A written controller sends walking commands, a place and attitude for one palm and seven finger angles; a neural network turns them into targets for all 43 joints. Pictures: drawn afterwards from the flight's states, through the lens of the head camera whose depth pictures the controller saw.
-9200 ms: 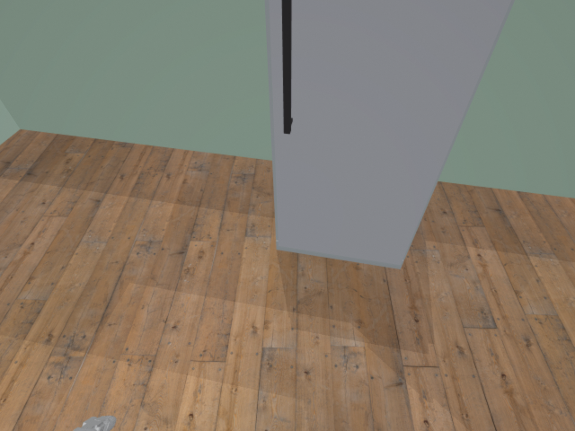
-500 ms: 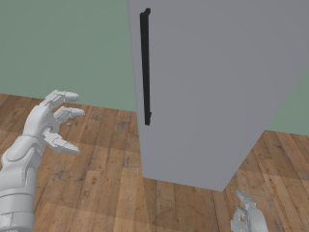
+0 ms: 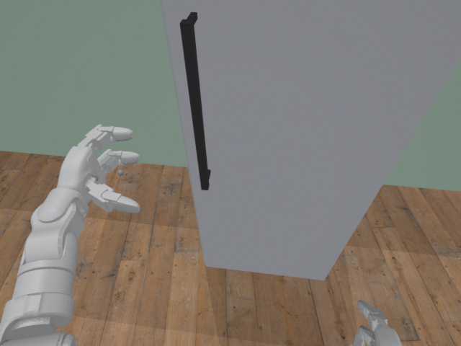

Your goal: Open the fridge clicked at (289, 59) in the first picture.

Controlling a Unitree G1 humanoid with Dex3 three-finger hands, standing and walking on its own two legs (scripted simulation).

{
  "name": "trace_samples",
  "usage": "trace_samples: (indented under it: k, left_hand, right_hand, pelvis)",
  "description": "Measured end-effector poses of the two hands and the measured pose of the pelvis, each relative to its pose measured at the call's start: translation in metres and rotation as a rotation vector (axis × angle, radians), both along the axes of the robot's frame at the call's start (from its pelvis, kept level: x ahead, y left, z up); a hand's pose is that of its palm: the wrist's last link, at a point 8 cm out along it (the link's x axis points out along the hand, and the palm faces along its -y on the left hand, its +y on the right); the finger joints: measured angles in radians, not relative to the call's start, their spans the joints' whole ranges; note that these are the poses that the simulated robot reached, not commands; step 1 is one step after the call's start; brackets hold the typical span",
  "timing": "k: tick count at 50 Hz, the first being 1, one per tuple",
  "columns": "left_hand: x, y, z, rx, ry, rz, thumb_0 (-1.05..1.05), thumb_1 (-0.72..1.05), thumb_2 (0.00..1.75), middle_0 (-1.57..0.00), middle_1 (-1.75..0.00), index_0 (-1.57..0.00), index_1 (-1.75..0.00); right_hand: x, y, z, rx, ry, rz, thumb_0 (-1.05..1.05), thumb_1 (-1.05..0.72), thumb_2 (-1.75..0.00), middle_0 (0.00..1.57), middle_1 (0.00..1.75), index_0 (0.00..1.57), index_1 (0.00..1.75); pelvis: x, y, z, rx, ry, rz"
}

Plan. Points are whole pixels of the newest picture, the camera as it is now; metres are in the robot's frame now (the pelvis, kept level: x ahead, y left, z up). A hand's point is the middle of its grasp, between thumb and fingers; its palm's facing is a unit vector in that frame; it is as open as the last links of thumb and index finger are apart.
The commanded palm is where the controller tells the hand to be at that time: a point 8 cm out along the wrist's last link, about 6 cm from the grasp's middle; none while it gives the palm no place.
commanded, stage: move the hooked fingers beside the handle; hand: left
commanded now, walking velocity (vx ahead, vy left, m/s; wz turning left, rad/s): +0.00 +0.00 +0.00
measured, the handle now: (200, 119) +0.52 +0.10 +0.12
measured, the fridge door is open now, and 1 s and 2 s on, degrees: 0 0 0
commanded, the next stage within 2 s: feel for the door with the fingertips in 1.60 s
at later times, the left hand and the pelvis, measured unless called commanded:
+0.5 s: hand (146, 148) +0.42 +0.18 +0.13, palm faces -0.02 -1.00 -0.01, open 14.0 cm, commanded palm +0.41 +0.24 +0.13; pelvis -0.01 +0.00 +0.00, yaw +0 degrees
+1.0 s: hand (170, 130) +0.48 +0.15 +0.13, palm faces -0.03 -1.00 -0.01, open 13.9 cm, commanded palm +0.45 +0.21 +0.13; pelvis +0.00 +0.01 -0.01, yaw -3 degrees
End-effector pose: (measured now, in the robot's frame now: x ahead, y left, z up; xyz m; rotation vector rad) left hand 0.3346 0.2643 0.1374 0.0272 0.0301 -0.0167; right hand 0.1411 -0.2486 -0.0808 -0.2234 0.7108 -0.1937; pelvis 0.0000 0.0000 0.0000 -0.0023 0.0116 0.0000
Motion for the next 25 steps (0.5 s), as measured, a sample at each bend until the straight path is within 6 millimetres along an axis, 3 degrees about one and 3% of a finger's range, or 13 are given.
trace_samples:
  k: [10, 25]
  left_hand:
    - [0.026, -0.012, -0.001, -0.006, 0.015, 0.01, -0.02, -0.5, 0.3, -0.3, -1.2, -0.3, -1.2]
    - [0.066, -0.026, -0.005, -0.012, 0.029, -0.005, -0.02, -0.5, 0.3, -0.3, -1.2, -0.3, -1.2]
  right_hand:
    - [-0.012, -0.005, -0.006, 0.006, 0.048, -0.02, 0.01, -0.9, -0.9, 0.2, 0.3, 0.2, 0.3]
    - [-0.054, -0.018, -0.019, -0.012, 0.174, -0.075, 0.01, -0.9, -0.9, 0.2, 0.3, 0.2, 0.3]
  pelvis:
    - [-0.001, -0.004, -0.001, 0.003, 0.019, -0.005]
    - [-0.007, -0.003, -0.004, 0.0, 0.062, -0.005]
